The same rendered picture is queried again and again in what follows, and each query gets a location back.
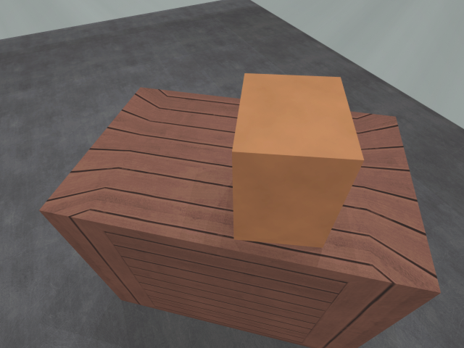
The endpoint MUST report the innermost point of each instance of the pedestal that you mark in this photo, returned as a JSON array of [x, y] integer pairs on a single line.
[[150, 208]]

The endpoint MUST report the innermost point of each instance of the carton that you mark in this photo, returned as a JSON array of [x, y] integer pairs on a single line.
[[295, 157]]

